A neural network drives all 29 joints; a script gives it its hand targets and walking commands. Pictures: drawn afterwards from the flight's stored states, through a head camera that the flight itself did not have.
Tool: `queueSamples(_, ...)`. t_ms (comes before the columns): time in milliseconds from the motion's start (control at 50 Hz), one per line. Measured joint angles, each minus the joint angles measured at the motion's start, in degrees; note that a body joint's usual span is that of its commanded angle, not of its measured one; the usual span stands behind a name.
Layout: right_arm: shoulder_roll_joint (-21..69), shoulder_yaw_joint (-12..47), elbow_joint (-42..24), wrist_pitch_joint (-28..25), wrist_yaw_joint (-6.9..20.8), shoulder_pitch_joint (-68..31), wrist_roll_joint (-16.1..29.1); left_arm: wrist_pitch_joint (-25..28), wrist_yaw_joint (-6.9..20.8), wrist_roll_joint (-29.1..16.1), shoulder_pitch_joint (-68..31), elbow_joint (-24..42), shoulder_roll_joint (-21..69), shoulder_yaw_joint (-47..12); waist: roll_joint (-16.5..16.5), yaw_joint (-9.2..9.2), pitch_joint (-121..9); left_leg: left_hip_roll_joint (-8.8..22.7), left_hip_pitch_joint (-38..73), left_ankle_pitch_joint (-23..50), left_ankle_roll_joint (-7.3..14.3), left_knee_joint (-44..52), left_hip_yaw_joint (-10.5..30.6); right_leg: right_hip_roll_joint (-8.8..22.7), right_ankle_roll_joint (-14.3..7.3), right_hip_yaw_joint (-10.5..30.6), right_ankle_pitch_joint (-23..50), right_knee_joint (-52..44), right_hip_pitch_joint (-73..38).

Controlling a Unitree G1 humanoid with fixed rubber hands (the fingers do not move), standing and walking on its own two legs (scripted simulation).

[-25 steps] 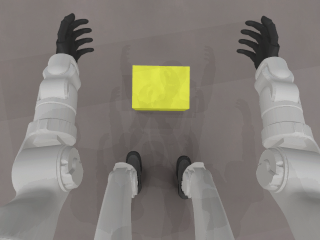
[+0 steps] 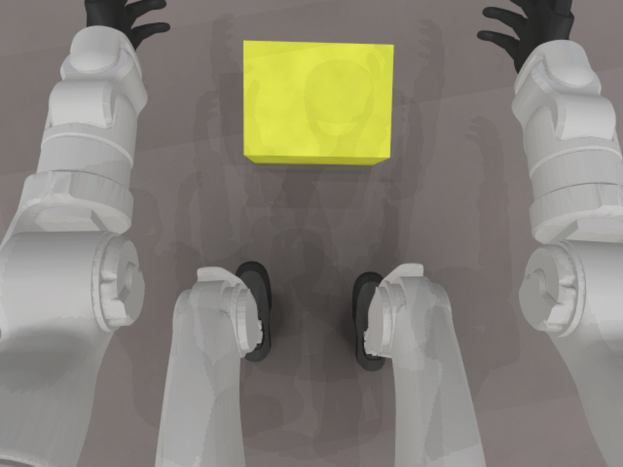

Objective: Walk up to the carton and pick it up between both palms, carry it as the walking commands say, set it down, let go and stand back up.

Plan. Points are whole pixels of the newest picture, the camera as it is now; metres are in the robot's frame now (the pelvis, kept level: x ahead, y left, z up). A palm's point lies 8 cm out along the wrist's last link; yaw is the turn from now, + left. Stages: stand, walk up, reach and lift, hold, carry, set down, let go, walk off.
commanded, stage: reach and lift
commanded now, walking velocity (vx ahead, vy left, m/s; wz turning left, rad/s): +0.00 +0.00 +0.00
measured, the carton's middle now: (316, 110) +0.55 -0.01 -0.42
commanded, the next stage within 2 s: none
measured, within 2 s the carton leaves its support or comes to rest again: neither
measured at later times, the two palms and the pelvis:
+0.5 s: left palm (173, 86) +0.55 +0.19 -0.27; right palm (465, 92) +0.54 -0.21 -0.26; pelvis -0.01 +0.00 -0.10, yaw +0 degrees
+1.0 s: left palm (190, 99) +0.55 +0.19 -0.34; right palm (445, 107) +0.53 -0.21 -0.34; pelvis -0.01 -0.01 -0.15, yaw +0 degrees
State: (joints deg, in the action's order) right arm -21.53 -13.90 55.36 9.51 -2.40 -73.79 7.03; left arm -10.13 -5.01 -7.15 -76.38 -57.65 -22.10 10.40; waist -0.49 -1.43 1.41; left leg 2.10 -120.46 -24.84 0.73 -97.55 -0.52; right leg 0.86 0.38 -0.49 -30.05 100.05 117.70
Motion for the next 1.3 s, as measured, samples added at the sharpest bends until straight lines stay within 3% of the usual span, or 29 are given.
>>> queueSamples(340,-0.99,4.36,6.41,-3.83,-2.34,-5.55,4.12,3.78,-1.51,-4.02,-5.12,-6.0,-1.63,-5.07,0.63,0.02,9.35,0.1,-8.43,-2.99,0.09,-15.99,0.27,-0.03,0.02,0.3,-3.8,16.38,8.01)
queueSamples(780,-2.36,9.94,13.96,-7.46,-2.75,-14.05,8.74,8.29,-0.23,-9.54,-14.07,-15.58,-4.67,-9.69,0.96,-0.14,26.26,0.43,-12.96,-3.61,-0.51,-28.94,1.14,-0.38,-0.64,-0.04,-4.97,29.81,12.47)
queueSamples(1300,-1.6,10.47,15.98,-7.5,-2.71,-16.38,8.64,8.46,0.0,-10.59,-15.9,-16.97,-4.59,-10.97,0.72,0.0,27.95,0.42,-12.04,-3.39,-0.43,-29.7,1.32,-0.41,-0.48,-0.16,-4.73,30.38,11.37)
